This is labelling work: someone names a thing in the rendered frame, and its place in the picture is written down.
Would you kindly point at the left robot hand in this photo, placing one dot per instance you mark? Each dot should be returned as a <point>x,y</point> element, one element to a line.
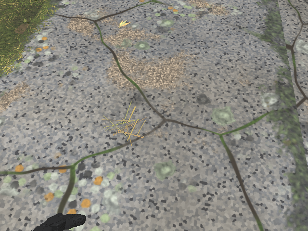
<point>61,222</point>

